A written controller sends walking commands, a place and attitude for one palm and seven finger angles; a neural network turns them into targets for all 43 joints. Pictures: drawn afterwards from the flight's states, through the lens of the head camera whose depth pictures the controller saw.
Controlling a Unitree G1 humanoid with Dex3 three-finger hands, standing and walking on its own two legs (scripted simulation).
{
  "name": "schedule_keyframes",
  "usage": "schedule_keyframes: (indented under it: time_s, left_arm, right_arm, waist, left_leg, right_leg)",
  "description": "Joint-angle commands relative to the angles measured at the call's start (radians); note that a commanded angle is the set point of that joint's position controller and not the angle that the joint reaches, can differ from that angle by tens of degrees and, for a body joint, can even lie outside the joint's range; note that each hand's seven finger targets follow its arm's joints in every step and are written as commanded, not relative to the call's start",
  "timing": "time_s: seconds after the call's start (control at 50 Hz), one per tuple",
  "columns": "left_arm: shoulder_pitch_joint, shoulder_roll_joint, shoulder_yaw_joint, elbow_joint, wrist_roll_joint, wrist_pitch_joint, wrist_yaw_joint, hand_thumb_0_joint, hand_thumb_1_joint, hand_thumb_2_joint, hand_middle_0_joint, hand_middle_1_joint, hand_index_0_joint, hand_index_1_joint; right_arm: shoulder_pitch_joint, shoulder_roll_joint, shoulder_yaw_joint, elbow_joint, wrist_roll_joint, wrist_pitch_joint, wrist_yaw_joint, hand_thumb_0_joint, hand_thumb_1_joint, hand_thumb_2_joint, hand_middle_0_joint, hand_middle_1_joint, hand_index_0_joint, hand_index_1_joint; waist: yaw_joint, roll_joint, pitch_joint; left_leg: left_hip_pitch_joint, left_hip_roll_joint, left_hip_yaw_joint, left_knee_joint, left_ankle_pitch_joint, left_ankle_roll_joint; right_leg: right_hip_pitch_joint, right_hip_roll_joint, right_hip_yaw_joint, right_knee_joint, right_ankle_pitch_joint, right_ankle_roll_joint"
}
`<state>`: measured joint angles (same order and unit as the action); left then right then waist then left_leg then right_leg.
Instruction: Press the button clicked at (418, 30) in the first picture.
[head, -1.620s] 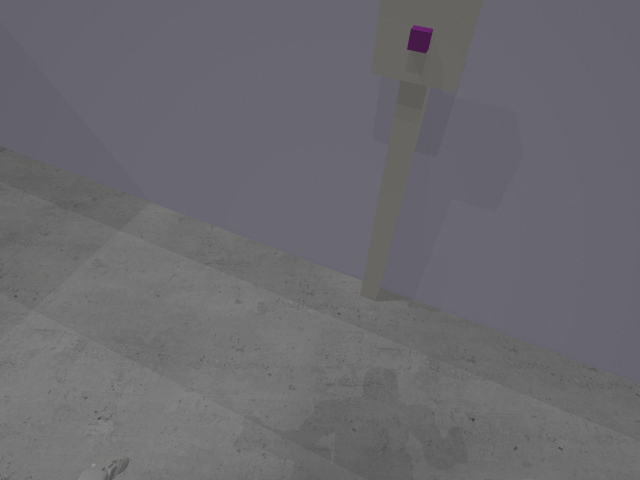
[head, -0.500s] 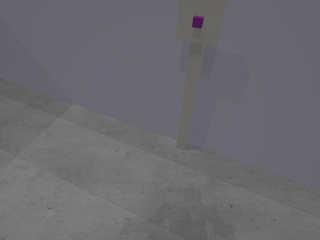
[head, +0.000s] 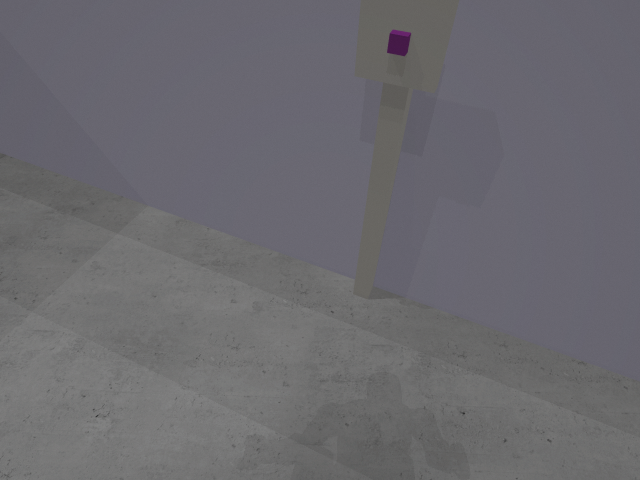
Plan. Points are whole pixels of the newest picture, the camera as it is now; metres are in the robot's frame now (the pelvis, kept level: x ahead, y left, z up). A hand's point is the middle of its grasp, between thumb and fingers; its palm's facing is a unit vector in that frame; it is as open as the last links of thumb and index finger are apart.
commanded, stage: turn to face it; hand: left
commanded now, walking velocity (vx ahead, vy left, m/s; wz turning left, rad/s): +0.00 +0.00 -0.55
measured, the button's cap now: (399, 42) +0.86 -0.10 +0.17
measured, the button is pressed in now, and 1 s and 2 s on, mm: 0 0 0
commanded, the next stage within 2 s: take the last steps up to it in 0.66 s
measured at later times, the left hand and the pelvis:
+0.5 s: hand out of the picture +0.04 +0.17 -0.17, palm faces -0.15 -0.96 -0.25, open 7.4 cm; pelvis -0.03 -0.02 -0.01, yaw -12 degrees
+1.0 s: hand out of the picture +0.09 +0.24 -0.18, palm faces -0.28 -0.95 -0.17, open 7.4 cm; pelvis -0.02 +0.06 +0.00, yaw -20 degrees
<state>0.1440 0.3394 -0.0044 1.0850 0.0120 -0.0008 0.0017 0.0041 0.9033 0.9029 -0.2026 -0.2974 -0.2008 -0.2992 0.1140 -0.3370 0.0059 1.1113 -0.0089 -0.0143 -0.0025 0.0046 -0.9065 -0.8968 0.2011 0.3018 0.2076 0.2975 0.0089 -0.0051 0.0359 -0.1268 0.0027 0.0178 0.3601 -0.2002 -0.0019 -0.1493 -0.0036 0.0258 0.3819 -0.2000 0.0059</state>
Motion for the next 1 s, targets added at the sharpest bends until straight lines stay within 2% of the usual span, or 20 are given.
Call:
schedule_keyframes:
  time_s: [0.0,0.16,0.24,0.28,0.3,0.32,0.34,0.38,0.46,0.54,0.66,0.7,0.74,0.76,0.78,0.8,0.82,0.86,0.92,0.98]
  left_arm:
    - [0.015,0.099,0.025,-0.065,0.0,0.008,0.015,0.0,0.9,0.9,-0.2,-0.3,-0.2,-0.3]
    - [0.053,0.081,0.052,-0.153,0.009,0.036,0.002,0.0,0.9,0.9,-0.2,-0.3,-0.2,-0.3]
    - [0.122,0.031,0.063,-0.171,0.008,0.047,-0.005,0.0,0.9,0.9,-0.2,-0.3,-0.2,-0.3]
    - [0.183,0.023,0.071,-0.165,0.012,0.043,-0.007,0.0,0.9,0.9,-0.2,-0.3,-0.2,-0.3]
    - [0.227,0.051,0.081,-0.16,0.019,0.032,-0.005,0.0,0.9,0.9,-0.2,-0.3,-0.2,-0.3]
    - [0.236,0.146,0.098,-0.166,0.033,0.015,0.009,0.0,0.9,0.9,-0.2,-0.3,-0.2,-0.3]
    - [0.251,0.148,0.09,-0.17,0.015,0.019,0.018,0.0,0.9,0.9,-0.2,-0.3,-0.2,-0.3]
    - [0.163,0.099,0.092,-0.191,0.013,0.019,0.025,0.0,0.9,0.9,-0.2,-0.3,-0.2,-0.3]
    - [0.13,0.043,0.086,-0.204,0.008,0.004,0.027,0.0,0.9,0.9,-0.2,-0.3,-0.2,-0.3]
    - [0.193,0.034,0.09,-0.183,0.012,0.006,0.026,0.0,0.9,0.9,-0.2,-0.3,-0.2,-0.3]
    - [0.181,0.047,0.101,-0.181,0.022,0.015,0.027,0.0,0.9,0.9,-0.2,-0.3,-0.2,-0.3]
    - [0.148,0.052,0.102,-0.187,0.019,0.022,0.026,0.0,0.9,0.9,-0.2,-0.3,-0.2,-0.3]
    - [0.107,0.034,0.098,-0.194,0.008,0.027,0.022,0.0,0.9,0.9,-0.2,-0.3,-0.2,-0.3]
    - [0.118,-0.01,0.089,-0.199,0.003,0.028,0.02,0.0,0.9,0.9,-0.2,-0.3,-0.2,-0.3]
    - [0.123,-0.061,0.08,-0.21,-0.001,0.033,0.009,0.0,0.9,0.9,-0.2,-0.3,-0.2,-0.3]
    - [0.073,-0.041,0.088,-0.227,0.012,0.032,0.009,0.0,0.9,0.9,-0.2,-0.3,-0.2,-0.3]
    - [0.063,-0.015,0.1,-0.21,0.027,0.041,0.007,0.0,0.9,0.9,-0.2,-0.3,-0.2,-0.3]
    - [0.116,-0.016,0.105,-0.179,0.031,0.033,-0.017,0.0,0.9,0.9,-0.2,-0.3,-0.2,-0.3]
    - [0.152,-0.062,0.091,-0.142,0.027,0.021,-0.026,0.0,0.9,0.9,-0.2,-0.3,-0.2,-0.3]
    - [0.131,-0.072,0.088,-0.136,0.025,0.017,-0.024,0.0,0.9,0.9,-0.2,-0.3,-0.2,-0.3]
  right_arm:
    - [0.033,-0.089,-0.031,-0.058,-0.002,0.0,-0.02,0.0,-0.9,-0.9,0.2,0.3,0.2,0.3]
    - [0.036,-0.116,-0.077,-0.147,-0.003,0.024,-0.028,0.0,-0.9,-0.9,0.2,0.3,0.2,0.3]
    - [-0.021,-0.118,-0.093,-0.186,-0.005,0.02,-0.025,0.0,-0.9,-0.9,0.2,0.3,0.2,0.3]
    - [-0.051,-0.102,-0.097,-0.206,-0.008,0.023,-0.024,0.0,-0.9,-0.9,0.2,0.3,0.2,0.3]
    - [-0.054,-0.075,-0.094,-0.214,-0.007,0.031,-0.023,0.0,-0.9,-0.9,0.2,0.3,0.2,0.3]
    - [-0.015,0.015,-0.081,-0.236,0.0,0.037,-0.021,0.0,-0.9,-0.9,0.2,0.3,0.2,0.3]
    - [-0.034,0.0,-0.079,-0.242,0.001,0.045,-0.023,0.0,-0.9,-0.9,0.2,0.3,0.2,0.3]
    - [-0.008,-0.006,-0.086,-0.215,0.0,0.046,-0.02,0.0,-0.9,-0.9,0.2,0.3,0.2,0.3]
    - [0.069,0.017,-0.082,-0.172,-0.006,0.039,-0.018,0.0,-0.9,-0.9,0.2,0.3,0.2,0.3]
    - [0.032,0.034,-0.077,-0.181,-0.006,0.04,-0.025,0.0,-0.9,-0.9,0.2,0.3,0.2,0.3]
    - [0.048,0.053,-0.068,-0.187,0.005,0.026,-0.03,0.0,-0.9,-0.9,0.2,0.3,0.2,0.3]
    - [0.11,0.058,-0.066,-0.171,0.008,0.019,-0.035,0.0,-0.9,-0.9,0.2,0.3,0.2,0.3]
    - [0.207,0.054,-0.065,-0.138,0.01,0.008,-0.039,0.0,-0.9,-0.9,0.2,0.3,0.2,0.3]
    - [0.234,0.015,-0.068,-0.134,0.005,-0.002,-0.039,0.0,-0.9,-0.9,0.2,0.3,0.2,0.3]
    - [0.227,-0.073,-0.085,-0.147,-0.014,-0.001,-0.036,0.0,-0.9,-0.9,0.2,0.3,0.2,0.3]
    - [0.208,-0.103,-0.087,-0.168,-0.018,0.006,-0.035,0.0,-0.9,-0.9,0.2,0.3,0.2,0.3]
    - [0.165,-0.059,-0.079,-0.172,-0.019,0.004,-0.038,0.0,-0.9,-0.9,0.2,0.3,0.2,0.3]
    - [0.13,-0.016,-0.06,-0.18,-0.014,-0.012,-0.039,0.0,-0.9,-0.9,0.2,0.3,0.2,0.3]
    - [0.217,0.006,-0.061,-0.142,-0.013,-0.033,-0.037,0.0,-0.9,-0.9,0.2,0.3,0.2,0.3]
    - [0.319,0.048,-0.054,-0.098,-0.009,-0.045,-0.043,0.0,-0.9,-0.9,0.2,0.3,0.2,0.3]
  waist:
    - [-0.015,-0.01,-0.061]
    - [-0.014,0.062,-0.056]
    - [0.026,0.195,-0.043]
    - [0.058,0.143,-0.035]
    - [0.08,0.006,-0.03]
    - [0.06,-0.345,-0.032]
    - [0.072,-0.262,-0.037]
    - [0.029,-0.184,-0.011]
    - [-0.006,-0.105,-0.113]
    - [0.025,-0.107,-0.108]
    - [0.031,-0.157,-0.106]
    - [0.003,-0.151,-0.106]
    - [-0.042,-0.12,-0.113]
    - [-0.049,0.023,-0.118]
    - [-0.052,0.295,-0.056]
    - [-0.058,0.281,0.023]
    - [-0.04,0.254,0.077]
    - [0.007,0.12,0.084]
    - [-0.003,0.126,0.067]
    - [-0.028,0.136,0.095]
  left_leg:
    - [0.029,0.13,-0.044,0.018,0.163,0.008]
    - [-0.012,0.212,-0.052,0.055,0.055,0.047]
    - [-0.103,0.338,-0.08,0.024,0.129,0.137]
    - [-0.187,0.31,-0.02,0.14,0.121,0.109]
    - [-0.266,0.215,0.056,0.332,0.012,0.041]
    - [-0.434,0.029,0.135,0.608,-0.326,-0.041]
    - [-0.403,0.015,-0.016,0.714,-0.396,-0.031]
    - [-0.417,0.041,-0.063,0.795,-0.281,-0.023]
    - [-0.385,0.046,-0.043,0.756,-0.156,-0.045]
    - [-0.378,0.032,-0.035,0.656,-0.181,-0.052]
    - [-0.269,0.022,-0.023,0.395,-0.246,-0.033]
    - [-0.158,0.011,-0.012,0.255,-0.187,-0.021]
    - [0.024,0.014,-0.005,0.067,-0.054,-0.008]
    - [0.114,0.113,-0.109,-0.037,-0.111,0.018]
    - [0.103,0.323,-0.376,-0.171,-0.313,0.086]
    - [-0.056,0.425,-0.459,-0.237,-0.428,0.144]
    - [-0.148,0.382,-0.434,-0.272,-0.471,0.129]
    - [-0.159,0.302,-0.321,-0.246,-0.419,0.119]
    - [-0.048,0.221,-0.178,-0.216,-0.283,0.084]
    - [-0.003,0.232,-0.175,-0.218,-0.215,0.065]
  right_leg:
    - [-0.056,-0.104,0.114,0.007,0.246,-0.026]
    - [-0.197,-0.029,0.108,0.2,0.175,-0.021]
    - [-0.192,0.001,0.003,0.434,-0.2,0.004]
    - [-0.1,-0.025,0.012,0.332,-0.149,-0.004]
    - [-0.038,-0.071,0.12,0.163,0.053,-0.027]
    - [-0.016,-0.297,0.509,-0.039,0.227,-0.095]
    - [-0.086,-0.341,0.554,-0.116,0.231,-0.161]
    - [-0.114,-0.272,0.5,-0.119,0.079,-0.165]
    - [-0.003,-0.185,0.327,-0.052,0.217,-0.163]
    - [0.024,-0.183,0.348,-0.059,0.236,-0.177]
    - [0.0,-0.19,0.387,-0.063,0.239,-0.199]
    - [-0.077,-0.169,0.389,-0.051,0.206,-0.176]
    - [-0.19,-0.107,0.322,-0.008,0.061,-0.108]
    - [-0.302,-0.029,0.256,0.077,-0.126,-0.067]
    - [-0.466,0.093,0.097,0.298,-0.302,-0.012]
    - [-0.475,0.074,0.051,0.468,-0.315,0.01]
    - [-0.469,0.044,0.09,0.573,-0.242,0.017]
    - [-0.469,0.032,0.054,0.711,-0.152,0.018]
    - [-0.524,0.021,0.021,0.782,-0.04,0.024]
    - [-0.568,-0.007,0.025,0.776,0.008,0.028]
